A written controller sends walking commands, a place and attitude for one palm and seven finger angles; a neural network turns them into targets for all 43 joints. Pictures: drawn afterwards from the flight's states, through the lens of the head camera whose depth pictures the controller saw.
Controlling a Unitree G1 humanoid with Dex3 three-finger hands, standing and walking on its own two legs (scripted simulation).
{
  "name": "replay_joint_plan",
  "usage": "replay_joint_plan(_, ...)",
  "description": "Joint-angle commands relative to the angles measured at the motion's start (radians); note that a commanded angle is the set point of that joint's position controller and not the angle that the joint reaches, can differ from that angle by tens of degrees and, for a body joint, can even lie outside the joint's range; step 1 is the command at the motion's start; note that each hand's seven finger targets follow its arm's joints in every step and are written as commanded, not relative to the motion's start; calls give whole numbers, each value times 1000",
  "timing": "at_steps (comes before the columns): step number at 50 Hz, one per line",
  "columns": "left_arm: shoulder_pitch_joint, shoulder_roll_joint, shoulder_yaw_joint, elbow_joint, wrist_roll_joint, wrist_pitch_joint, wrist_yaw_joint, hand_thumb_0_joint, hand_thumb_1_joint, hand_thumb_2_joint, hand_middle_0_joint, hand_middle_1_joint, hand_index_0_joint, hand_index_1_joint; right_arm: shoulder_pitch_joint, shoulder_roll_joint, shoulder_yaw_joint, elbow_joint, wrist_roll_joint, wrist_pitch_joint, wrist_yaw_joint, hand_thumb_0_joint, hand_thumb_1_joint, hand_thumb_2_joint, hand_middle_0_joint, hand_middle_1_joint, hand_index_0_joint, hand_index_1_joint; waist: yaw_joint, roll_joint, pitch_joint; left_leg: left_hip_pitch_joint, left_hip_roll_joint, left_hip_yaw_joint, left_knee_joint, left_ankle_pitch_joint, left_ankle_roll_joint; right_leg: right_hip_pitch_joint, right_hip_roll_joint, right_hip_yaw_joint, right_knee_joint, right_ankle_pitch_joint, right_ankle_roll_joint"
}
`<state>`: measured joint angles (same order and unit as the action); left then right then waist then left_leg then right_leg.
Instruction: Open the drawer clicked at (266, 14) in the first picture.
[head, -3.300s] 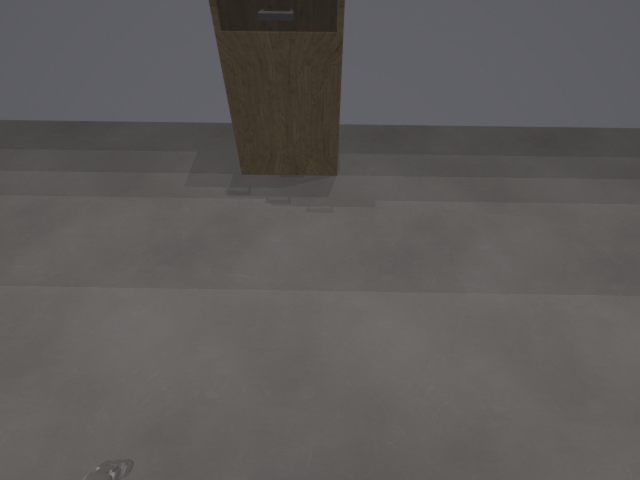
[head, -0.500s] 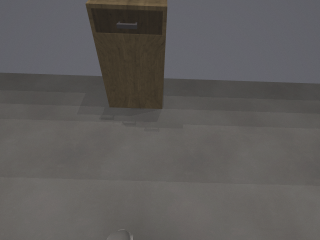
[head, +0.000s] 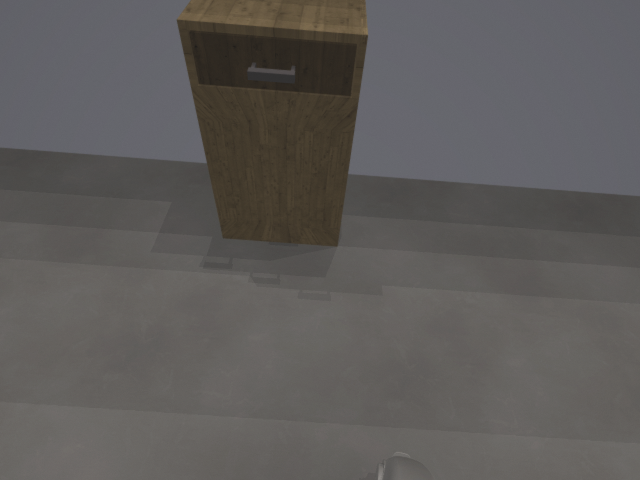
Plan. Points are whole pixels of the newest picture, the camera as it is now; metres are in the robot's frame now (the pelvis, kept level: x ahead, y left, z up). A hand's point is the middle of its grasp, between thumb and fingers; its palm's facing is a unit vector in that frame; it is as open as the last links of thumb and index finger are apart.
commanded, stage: walk to a spot facing it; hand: left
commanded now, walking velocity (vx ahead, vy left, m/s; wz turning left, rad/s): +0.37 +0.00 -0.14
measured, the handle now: (272, 71) +1.06 +0.19 -0.03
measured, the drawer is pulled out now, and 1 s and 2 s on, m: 0.00 0.00 0.00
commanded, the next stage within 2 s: take the last steps up to it in 0.20 s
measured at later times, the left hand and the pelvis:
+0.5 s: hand (243, 402) +0.26 +0.13 -0.17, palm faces +0.06 -0.98 -0.21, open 7.1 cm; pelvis +0.21 -0.05 -0.01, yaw +2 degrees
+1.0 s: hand (245, 310) +0.42 +0.16 -0.17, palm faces +0.03 -0.98 -0.20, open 7.3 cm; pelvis +0.38 -0.03 -0.01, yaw +1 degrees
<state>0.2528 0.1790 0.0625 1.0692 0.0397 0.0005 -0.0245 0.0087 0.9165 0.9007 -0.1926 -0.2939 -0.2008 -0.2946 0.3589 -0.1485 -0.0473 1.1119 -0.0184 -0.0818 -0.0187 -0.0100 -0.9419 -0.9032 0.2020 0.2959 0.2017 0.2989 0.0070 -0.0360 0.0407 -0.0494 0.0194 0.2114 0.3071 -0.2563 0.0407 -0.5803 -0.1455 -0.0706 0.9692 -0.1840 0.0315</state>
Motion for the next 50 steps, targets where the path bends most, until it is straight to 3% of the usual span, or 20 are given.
replay_joint_plan(1,-146,14,-4,-96,-11,-22,-7,0,900,900,-200,-300,-200,-300,124,-114,-20,4,-3,-9,-5,0,-900,-900,200,300,200,300,-51,147,88,56,274,-117,-134,310,97,-70,11,-35,-203,26,-11)
replay_joint_plan(5,-178,29,-2,-108,-14,-33,-5,0,900,900,-200,-300,-200,-300,139,-126,-22,29,-12,-1,-4,0,-900,-900,200,300,200,300,-45,168,88,74,292,-94,-56,423,83,42,56,-63,-328,-7,-53)
replay_joint_plan(7,-39,52,7,-66,-10,-44,-3,0,900,900,-200,-300,-200,-300,111,-143,-22,31,-7,4,-6,0,-900,-900,200,300,200,300,25,139,19,49,268,-57,122,609,61,257,115,-106,-395,-2,-78)
replay_joint_plan(8,110,90,17,-20,-6,-56,2,0,900,900,-200,-300,-200,-300,94,-146,-21,29,0,3,-4,0,-900,-900,200,300,200,300,97,94,-59,-25,230,-34,315,602,31,471,121,-94,-454,52,-90)
replay_joint_plan(9,250,185,41,21,0,-71,14,0,900,900,-200,-300,-200,-300,117,-108,-15,18,11,2,8,0,-900,-900,200,300,200,300,144,-67,-178,-251,156,-3,603,339,-8,737,-66,110,-479,75,-143)
replay_joint_plan(10,321,284,59,31,-13,-71,26,0,900,900,-200,-300,-200,-300,153,-51,-4,-16,18,2,7,0,-900,-900,200,300,200,300,122,-260,-260,-484,14,-51,935,-295,-41,867,-338,509,-597,226,-249)
replay_joint_plan(11,266,283,59,18,-27,-63,30,0,900,900,-200,-300,-200,-300,88,-73,-12,-27,21,12,1,0,-900,-900,200,300,200,300,124,-144,-226,-516,52,-178,1056,-305,-22,753,-359,513,-665,105,-281)
replay_joint_plan(13,81,176,27,-28,-25,-62,37,0,900,900,-200,-300,-200,-300,3,-59,-17,-40,6,26,7,0,-900,-900,200,300,200,300,57,-66,-26,-554,132,-224,1063,-139,-21,462,-294,353,-725,-69,-214)
replay_joint_plan(15,-1,95,1,-44,-18,-71,44,0,900,900,-200,-300,-200,-300,56,-23,-11,-15,-4,49,12,0,-900,-900,200,300,200,300,-13,-52,2,-457,149,-213,950,-65,-37,308,-219,161,-756,1,-161)
replay_joint_plan(17,-9,77,-8,-40,-15,-74,44,0,900,900,-200,-300,-200,-300,97,-4,-6,-5,-6,67,14,0,-900,-900,200,300,200,300,-45,-73,-7,-405,139,-176,820,-59,-61,258,-175,42,-743,135,-149)
replay_joint_plan(26,73,132,8,-10,-11,-68,33,0,900,900,-200,-300,-200,-300,-117,-33,-7,-103,-4,47,44,0,-900,-900,200,300,200,300,13,-101,24,-369,101,-86,380,-17,-64,389,-170,43,-740,-12,-165)
replay_joint_plan(29,74,136,11,-2,-19,-55,32,0,900,900,-200,-300,-200,-300,-65,-68,-8,-87,-7,35,41,0,-900,-900,200,300,200,300,-26,-31,16,-151,67,-36,210,37,-56,321,-123,-3,-638,-66,-124)
replay_joint_plan(30,73,117,8,-7,-20,-49,28,0,900,900,-200,-300,-200,-300,11,-115,-18,-68,-8,31,35,0,-900,-900,200,300,200,300,-61,81,-4,-20,92,-93,155,13,-39,241,-69,-46,-500,-110,-94)
replay_joint_plan(31,65,66,0,-34,-24,-47,21,0,900,900,-200,-300,-200,-300,110,-204,-36,-49,-19,26,25,0,-900,-900,200,300,200,300,-102,288,-20,86,268,-343,39,-38,37,95,37,-129,-254,-198,-45)
replay_joint_plan(32,17,49,-8,-75,-21,-51,19,0,900,900,-200,-300,-200,-300,185,-264,-49,-39,-19,33,17,0,-900,-900,200,300,200,300,-125,397,-23,105,418,-568,-92,-78,135,-25,111,-121,4,-421,-30)
replay_joint_plan(33,-24,67,-5,-81,-14,-48,25,0,900,900,-200,-300,-200,-300,166,-238,-40,-32,-16,31,4,0,-900,-900,200,300,200,300,-124,343,-21,85,422,-584,-108,-86,148,-75,73,-16,151,-397,-45)
replay_joint_plan(36,5,52,0,-37,-10,-43,8,0,900,900,-200,-300,-200,-300,2,-148,-13,-81,-7,16,-2,0,-900,-900,200,300,200,300,-42,145,23,-66,340,-369,-128,-37,104,-36,0,34,188,-193,-32)
replay_joint_plan(39,58,24,-6,-20,-10,-23,11,0,900,900,-200,-300,-200,-300,-4,-127,-12,-73,-1,6,-6,0,-900,-900,200,300,200,300,-15,140,-4,-81,287,-245,-130,93,100,30,1,12,95,-125,-11)
replay_joint_plan(45,-54,12,-7,-64,-12,-19,10,0,900,900,-200,-300,-200,-300,59,-122,-21,-27,-3,11,-4,0,-900,-900,200,300,200,300,-36,141,48,-61,277,-212,-136,123,121,56,10,-23,-172,-85,1)
replay_joint_plan(50,-52,20,-1,-70,-12,-31,9,0,900,900,-200,-300,-200,-300,53,-130,-28,-7,-10,25,-1,0,-900,-900,200,300,200,300,-14,141,46,-82,275,-181,-26,114,95,209,57,-67,-364,-61,-16)
